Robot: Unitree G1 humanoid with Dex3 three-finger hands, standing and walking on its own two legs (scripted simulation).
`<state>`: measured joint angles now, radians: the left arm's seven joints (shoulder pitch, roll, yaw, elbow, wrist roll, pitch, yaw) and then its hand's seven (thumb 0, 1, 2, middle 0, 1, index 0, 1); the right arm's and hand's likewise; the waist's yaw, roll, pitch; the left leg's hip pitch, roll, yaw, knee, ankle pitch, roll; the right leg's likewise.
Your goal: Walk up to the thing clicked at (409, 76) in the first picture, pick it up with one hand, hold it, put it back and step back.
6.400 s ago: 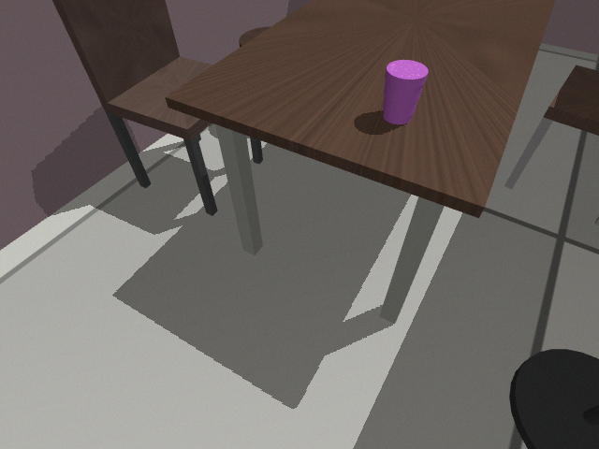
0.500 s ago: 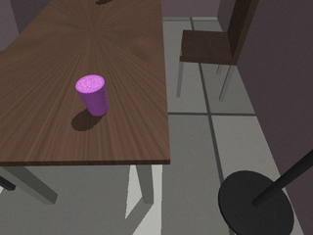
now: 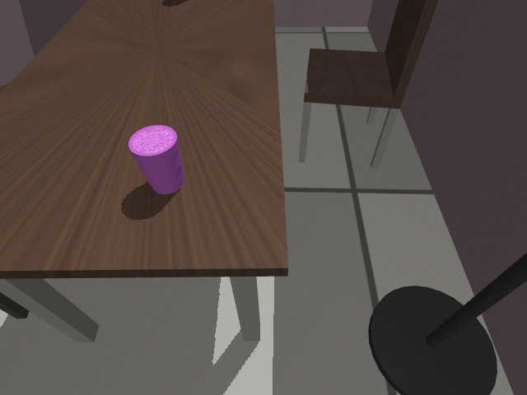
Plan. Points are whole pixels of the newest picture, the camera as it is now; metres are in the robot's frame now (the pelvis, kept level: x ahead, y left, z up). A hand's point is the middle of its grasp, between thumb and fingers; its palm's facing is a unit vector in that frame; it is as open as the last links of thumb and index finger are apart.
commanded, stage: stand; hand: left
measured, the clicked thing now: (161, 162) +0.54 +0.23 +0.02
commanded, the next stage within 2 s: rise first in 0.02 s
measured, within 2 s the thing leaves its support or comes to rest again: neither
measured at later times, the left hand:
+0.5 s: hand (107, 380) +0.17 +0.27 -0.09, palm faces +0.27 -0.90 -0.34, open 14.1 cm
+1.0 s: hand (60, 346) +0.18 +0.29 +0.03, palm faces +0.38 -0.83 -0.41, open 17.5 cm
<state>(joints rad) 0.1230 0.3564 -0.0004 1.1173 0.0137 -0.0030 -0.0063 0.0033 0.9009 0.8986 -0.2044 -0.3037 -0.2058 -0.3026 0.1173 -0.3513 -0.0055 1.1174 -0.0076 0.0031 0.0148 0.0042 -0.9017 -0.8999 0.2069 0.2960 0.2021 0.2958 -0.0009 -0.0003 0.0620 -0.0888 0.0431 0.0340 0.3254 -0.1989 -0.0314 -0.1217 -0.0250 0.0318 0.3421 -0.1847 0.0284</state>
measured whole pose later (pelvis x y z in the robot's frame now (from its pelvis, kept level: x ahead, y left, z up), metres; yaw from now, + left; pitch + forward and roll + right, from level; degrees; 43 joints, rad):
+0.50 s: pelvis +0.00 +0.00 +0.00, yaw +2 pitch +2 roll +0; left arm 0.20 0.30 0.16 0.60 -0.04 -0.05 0.06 0.00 0.08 0.25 -0.09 -0.09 -0.09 -0.09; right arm 0.14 -0.26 -0.11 0.77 0.05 -0.07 -0.06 0.00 -0.10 -0.25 0.07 0.06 0.06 0.06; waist 0.03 0.01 -0.01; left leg -0.21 0.03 0.00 0.42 -0.23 -0.03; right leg -0.22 -0.03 0.00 0.42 -0.22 0.03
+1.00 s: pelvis +0.01 +0.00 +0.00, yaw +3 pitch -2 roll +0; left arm 0.40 0.32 0.27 0.04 -0.04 -0.11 0.05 -0.01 -0.55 0.01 -0.06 -0.06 -0.06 -0.05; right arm 0.25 -0.23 -0.14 0.62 0.02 -0.06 -0.05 -0.01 0.48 -0.03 0.06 0.05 0.05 0.05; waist 0.05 0.04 0.04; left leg -0.11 0.03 -0.01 0.40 -0.25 -0.03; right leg -0.12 -0.04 -0.02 0.41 -0.25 0.03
